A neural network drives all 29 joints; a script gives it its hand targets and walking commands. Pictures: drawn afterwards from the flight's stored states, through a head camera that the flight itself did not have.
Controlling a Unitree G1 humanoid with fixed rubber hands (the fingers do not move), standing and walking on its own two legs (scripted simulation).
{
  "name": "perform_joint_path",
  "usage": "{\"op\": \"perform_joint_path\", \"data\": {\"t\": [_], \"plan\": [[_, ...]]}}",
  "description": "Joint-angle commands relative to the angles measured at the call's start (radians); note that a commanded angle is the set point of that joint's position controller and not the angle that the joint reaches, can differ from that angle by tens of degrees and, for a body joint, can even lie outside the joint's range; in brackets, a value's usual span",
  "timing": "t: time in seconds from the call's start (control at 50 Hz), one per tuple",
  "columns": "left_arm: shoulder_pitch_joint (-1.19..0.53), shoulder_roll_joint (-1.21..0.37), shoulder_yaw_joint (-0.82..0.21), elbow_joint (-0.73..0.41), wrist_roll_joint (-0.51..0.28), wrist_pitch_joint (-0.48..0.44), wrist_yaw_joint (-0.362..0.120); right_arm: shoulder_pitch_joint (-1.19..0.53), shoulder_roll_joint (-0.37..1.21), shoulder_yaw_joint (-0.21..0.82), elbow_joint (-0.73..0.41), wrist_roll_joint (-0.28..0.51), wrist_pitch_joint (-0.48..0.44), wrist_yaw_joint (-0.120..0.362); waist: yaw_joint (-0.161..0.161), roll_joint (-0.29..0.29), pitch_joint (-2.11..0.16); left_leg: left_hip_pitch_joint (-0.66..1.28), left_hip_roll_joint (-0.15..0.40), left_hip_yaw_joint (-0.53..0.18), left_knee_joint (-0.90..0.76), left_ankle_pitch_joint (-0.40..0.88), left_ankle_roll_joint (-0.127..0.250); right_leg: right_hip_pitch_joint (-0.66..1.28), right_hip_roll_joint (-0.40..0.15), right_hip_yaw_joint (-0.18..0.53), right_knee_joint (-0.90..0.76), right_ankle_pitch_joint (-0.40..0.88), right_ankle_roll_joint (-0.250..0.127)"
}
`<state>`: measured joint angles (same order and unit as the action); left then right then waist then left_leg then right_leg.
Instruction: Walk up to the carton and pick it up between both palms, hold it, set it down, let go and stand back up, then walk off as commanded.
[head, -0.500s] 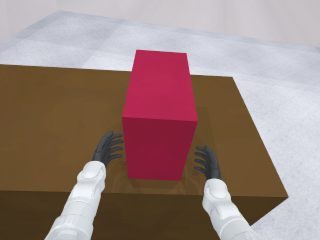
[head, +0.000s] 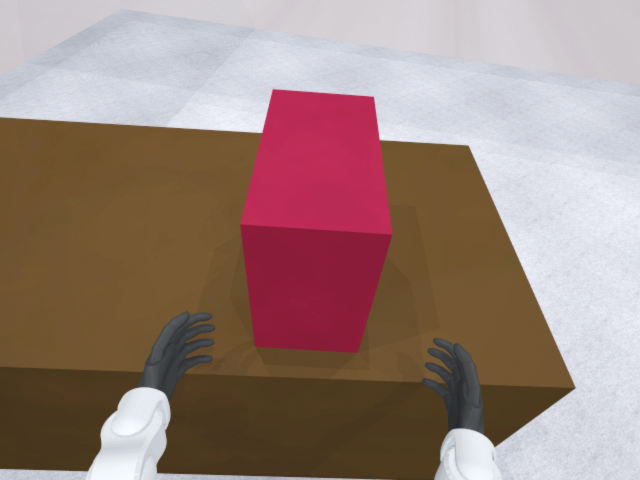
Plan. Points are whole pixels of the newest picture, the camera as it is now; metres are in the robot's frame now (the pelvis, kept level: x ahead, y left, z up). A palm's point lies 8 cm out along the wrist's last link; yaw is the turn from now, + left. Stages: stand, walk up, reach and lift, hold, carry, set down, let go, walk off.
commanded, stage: set down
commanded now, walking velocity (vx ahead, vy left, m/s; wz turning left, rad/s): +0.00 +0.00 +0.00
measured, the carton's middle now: (315, 220) +0.51 +0.03 +0.02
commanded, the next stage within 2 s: let go in 1.60 s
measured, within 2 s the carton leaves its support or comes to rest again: neither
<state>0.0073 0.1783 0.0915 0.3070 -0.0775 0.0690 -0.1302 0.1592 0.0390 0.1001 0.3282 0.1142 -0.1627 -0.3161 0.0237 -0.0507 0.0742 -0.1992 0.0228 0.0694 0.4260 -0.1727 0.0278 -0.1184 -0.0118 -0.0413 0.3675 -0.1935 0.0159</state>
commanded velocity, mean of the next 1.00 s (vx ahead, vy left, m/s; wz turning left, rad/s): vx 0.00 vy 0.00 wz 0.00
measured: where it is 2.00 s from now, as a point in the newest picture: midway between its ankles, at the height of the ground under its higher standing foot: outside the picture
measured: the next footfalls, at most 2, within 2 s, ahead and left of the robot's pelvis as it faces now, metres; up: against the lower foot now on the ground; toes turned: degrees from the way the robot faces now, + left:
none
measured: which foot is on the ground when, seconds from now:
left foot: down 0.00-1.00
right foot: down 0.00-1.00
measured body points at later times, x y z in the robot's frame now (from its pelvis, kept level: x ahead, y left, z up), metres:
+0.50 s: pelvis +0.01 -0.01 +0.00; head +0.04 +0.02 +0.45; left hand +0.23 +0.22 -0.01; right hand +0.21 -0.15 -0.01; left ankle +0.04 +0.10 -0.74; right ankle +0.01 -0.13 -0.74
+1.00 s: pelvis +0.03 -0.02 +0.00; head +0.07 +0.00 +0.45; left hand +0.23 +0.21 -0.03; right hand +0.21 -0.17 -0.03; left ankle +0.04 +0.10 -0.74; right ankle +0.01 -0.13 -0.74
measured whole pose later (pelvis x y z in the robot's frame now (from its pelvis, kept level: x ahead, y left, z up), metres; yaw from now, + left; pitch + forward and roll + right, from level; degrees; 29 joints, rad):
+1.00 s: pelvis +0.03 -0.02 +0.00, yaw +0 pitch -1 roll +0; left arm 0.23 0.20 0.06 0.19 -0.09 0.03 -0.12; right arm 0.39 0.04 0.12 0.27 0.06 -0.28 -0.21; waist 0.05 -0.04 0.09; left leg -0.17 0.02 0.07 0.37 -0.18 0.00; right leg -0.12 -0.01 -0.04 0.37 -0.23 0.00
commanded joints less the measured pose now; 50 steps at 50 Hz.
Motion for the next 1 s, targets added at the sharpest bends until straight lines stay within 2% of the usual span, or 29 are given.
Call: {"op": "perform_joint_path", "data": {"t": [0.0, 0.04, 0.08, 0.1, 0.12, 0.14, 0.18, 0.24, 0.26, 0.28, 0.3, 0.34, 0.36, 0.4, 0.44, 0.46, 0.52, 0.54, 0.66, 0.7, 0.72, 0.76, 0.8, 0.86, 0.88, 0.9, 0.94, 0.96, 0.98], "plan": [[-0.052, 0.204, -0.017, -0.39, -0.09, -0.146, 0.057, -0.049, 0.015, 0.056, -0.394, 0.015, -0.085, 0.058, 0.066, 0.141, -0.218, 0.137, 0.015, -0.024, -0.089, 0.062, -0.04, -0.012, 0.021, 0.027, -0.079, -0.077, -0.061], [0.145, 0.156, -0.062, -0.369, -0.09, -0.146, 0.047, 0.145, 0.029, 0.062, -0.396, -0.01, -0.102, 0.051, 0.031, 0.086, -0.199, 0.193, 0.025, -0.022, -0.096, 0.068, -0.037, -0.002, 0.025, 0.005, -0.091, -0.045, -0.053], [0.118, 0.208, -0.036, -0.356, -0.085, -0.14, 0.032, 0.173, 0.038, 0.083, -0.417, -0.019, -0.101, 0.048, 0.058, 0.061, -0.191, 0.195, 0.008, -0.017, -0.093, 0.026, -0.023, -0.03, 0.001, 0.043, -0.119, -0.092, -0.039], [0.163, 0.189, -0.04, -0.268, -0.083, -0.126, 0.015, 0.202, 0.044, 0.066, -0.357, -0.037, -0.089, 0.036, 0.03, 0.066, -0.114, 0.173, 0.014, -0.021, -0.1, 0.02, -0.025, -0.027, 0.003, 0.044, -0.124, -0.081, -0.037], [0.162, 0.189, -0.04, -0.311, -0.091, -0.116, 0.011, 0.208, 0.023, 0.067, -0.353, -0.023, -0.088, 0.032, 0.029, 0.075, -0.131, 0.192, 0.014, -0.017, -0.101, 0.05, -0.031, -0.013, 0.008, 0.044, -0.126, -0.053, -0.035], [0.153, 0.201, -0.024, -0.212, -0.073, -0.091, -0.012, 0.198, 0.04, 0.071, -0.332, -0.064, -0.075, 0.008, 0.025, 0.016, -0.063, 0.179, 0.0, -0.005, -0.091, 0.009, -0.019, -0.046, -0.004, 0.058, -0.147, -0.097, -0.021], [0.13, 0.212, -0.021, -0.251, -0.073, -0.093, -0.021, 0.207, 0.058, 0.076, -0.332, -0.058, -0.061, -0.001, 0.021, 0.074, -0.048, 0.18, 0.008, -0.007, -0.091, -0.012, -0.027, -0.082, -0.018, 0.061, -0.146, -0.115, -0.026], [0.136, 0.186, -0.014, -0.281, -0.057, -0.08, -0.021, 0.243, 0.051, 0.045, -0.259, -0.07, -0.054, 0.002, -0.005, 0.083, -0.018, 0.193, 0.017, -0.025, -0.102, -0.011, -0.043, -0.083, 0.003, 0.047, -0.137, -0.125, -0.039], [0.115, 0.207, -0.011, -0.287, -0.071, -0.079, -0.02, 0.208, 0.06, 0.048, -0.302, -0.059, -0.045, 0.004, 0.02, 0.063, -0.035, 0.163, 0.02, -0.012, -0.1, -0.03, -0.03, -0.087, -0.004, 0.062, -0.139, -0.144, -0.04], [0.083, 0.208, -0.011, -0.275, -0.032, -0.064, -0.018, 0.203, 0.055, 0.071, -0.27, -0.067, -0.046, 0.007, 0.012, 0.086, -0.012, 0.179, 0.005, -0.024, -0.09, -0.082, -0.035, -0.101, -0.021, 0.054, -0.14, -0.196, -0.054], [0.104, 0.201, -0.03, -0.345, -0.05, -0.067, -0.011, 0.236, 0.05, 0.052, -0.291, -0.053, -0.048, 0.013, 0.004, 0.127, -0.056, 0.174, 0.026, -0.029, -0.117, -0.056, -0.039, -0.055, -0.002, 0.038, -0.116, -0.143, -0.049], [0.141, 0.187, -0.016, -0.334, -0.02, -0.071, 0.007, 0.223, 0.015, 0.062, -0.26, -0.037, -0.054, 0.04, 0.051, 0.183, -0.052, 0.115, 0.033, -0.031, -0.138, -0.048, -0.035, -0.011, 0.021, 0.048, -0.103, -0.143, -0.057], [0.189, 0.159, -0.029, -0.3, -0.024, -0.047, 0.006, 0.235, 0.008, 0.03, -0.226, -0.055, -0.06, 0.039, 0.036, 0.143, -0.024, 0.148, 0.042, -0.044, -0.136, -0.01, -0.049, -0.012, 0.029, 0.038, -0.099, -0.119, -0.061], [0.175, 0.182, -0.044, -0.407, -0.046, -0.077, 0.022, 0.242, -0.005, -0.002, -0.317, -0.045, -0.085, 0.062, 0.032, 0.179, -0.145, 0.122, 0.063, -0.054, -0.154, -0.028, -0.038, 0.049, 0.039, 0.027, -0.074, -0.072, -0.056], [0.174, 0.171, -0.049, -0.354, -0.03, -0.09, 0.02, 0.209, -0.041, 0.001, -0.31, -0.048, -0.095, 0.069, 0.021, 0.17, -0.115, 0.03, 0.076, -0.055, -0.162, -0.051, -0.014, 0.147, 0.066, 0.011, -0.028, -0.033, -0.048], [0.16, 0.184, -0.045, -0.341, -0.024, -0.091, 0.025, 0.193, -0.041, 0.003, -0.281, -0.036, -0.097, 0.074, 0.016, 0.208, -0.142, 0.04, 0.067, -0.045, -0.155, -0.017, -0.015, 0.169, 0.06, 0.013, -0.032, -0.025, -0.045], [0.229, 0.164, -0.047, -0.353, -0.013, -0.107, 0.042, 0.272, -0.046, -0.002, -0.206, -0.051, -0.104, 0.118, 0.022, 0.187, -0.13, 0.134, 0.047, -0.05, -0.12, 0.12, -0.054, 0.075, 0.046, 0.016, -0.068, -0.026, -0.068], [0.188, 0.187, -0.052, -0.326, -0.032, -0.097, 0.033, 0.237, -0.047, 0.01, -0.25, -0.038, -0.102, 0.108, 0.034, 0.139, -0.124, 0.139, 0.039, -0.032, -0.118, 0.105, -0.043, 0.044, 0.042, 0.031, -0.084, -0.061, -0.054], [0.219, 0.166, -0.035, -0.233, -0.007, -0.051, 0.017, 0.25, -0.082, -0.005, -0.162, -0.041, -0.097, 0.109, 0.008, 0.127, -0.068, 0.228, 0.012, -0.015, -0.089, 0.175, -0.062, -0.042, 0.028, 0.031, -0.121, -0.035, -0.054], [0.257, 0.177, -0.01, -0.211, 0.004, -0.045, 0.009, 0.283, -0.093, 0.016, -0.134, -0.051, -0.097, 0.112, 0.016, 0.077, -0.1, 0.274, 0.001, -0.018, -0.058, 0.243, -0.045, -0.04, 0.025, 0.027, -0.116, 0.027, -0.043], [0.247, 0.152, -0.027, -0.222, 0.005, -0.051, 0.003, 0.294, -0.098, 0.025, -0.14, -0.042, -0.105, 0.111, -0.001, 0.109, -0.097, 0.273, -0.001, -0.02, -0.056, 0.265, -0.054, -0.026, 0.027, 0.02, -0.113, 0.051, -0.041], [0.264, 0.178, -0.011, -0.262, -0.005, -0.064, 0.006, 0.263, -0.114, -0.001, -0.18, -0.056, -0.123, 0.118, 0.014, 0.079, -0.133, 0.297, 0.005, -0.029, -0.046, 0.33, -0.055, -0.03, 0.035, 0.011, -0.107, 0.093, -0.047], [0.27, 0.176, 0.008, -0.223, 0.019, -0.053, 0.004, 0.281, -0.124, 0.024, -0.119, -0.056, -0.132, 0.125, 0.014, 0.117, -0.119, 0.304, -0.009, -0.019, -0.036, 0.347, -0.066, -0.053, 0.037, 0.011, -0.108, 0.101, -0.042], [0.314, 0.183, 0.027, -0.162, 0.017, -0.06, -0.011, 0.317, -0.139, 0.027, -0.11, -0.063, -0.163, 0.12, 0.013, 0.067, -0.14, 0.323, -0.019, -0.025, -0.025, 0.368, -0.06, -0.036, 0.021, 0.017, -0.107, 0.224, -0.017], [0.298, 0.16, 0.026, -0.132, 0.044, -0.063, 0.001, 0.286, -0.149, 0.019, -0.01, -0.071, -0.155, 0.137, 0.013, 0.131, -0.14, 0.323, -0.013, -0.029, -0.027, 0.357, -0.075, -0.069, 0.026, 0.011, -0.099, 0.173, -0.044], [0.272, 0.194, 0.03, -0.184, 0.03, -0.078, 0.0, 0.293, -0.129, 0.027, -0.11, -0.066, -0.155, 0.138, 0.015, 0.092, -0.147, 0.317, -0.026, -0.01, -0.031, 0.353, -0.052, -0.046, 0.02, 0.024, -0.116, 0.192, -0.03], [0.274, 0.196, 0.031, -0.186, 0.031, -0.067, -0.003, 0.277, -0.15, -0.017, -0.099, -0.079, -0.17, 0.131, -0.002, 0.069, -0.127, 0.319, -0.008, -0.021, -0.034, 0.358, -0.059, -0.033, 0.034, 0.012, -0.113, 0.16, -0.029], [0.261, 0.192, 0.017, -0.192, 0.039, -0.066, 0.011, 0.266, -0.172, -0.026, -0.062, -0.08, -0.161, 0.147, 0.015, 0.115, -0.126, 0.329, -0.008, -0.02, -0.047, 0.332, -0.069, -0.05, 0.035, 0.009, -0.121, 0.106, -0.039], [0.259, 0.204, 0.04, -0.175, 0.042, -0.077, 0.01, 0.295, -0.153, -0.011, -0.046, -0.087, -0.166, 0.143, -0.004, 0.116, -0.135, 0.32, -0.014, -0.007, -0.031, 0.357, -0.062, -0.05, 0.029, 0.021, -0.111, 0.149, -0.04]]}}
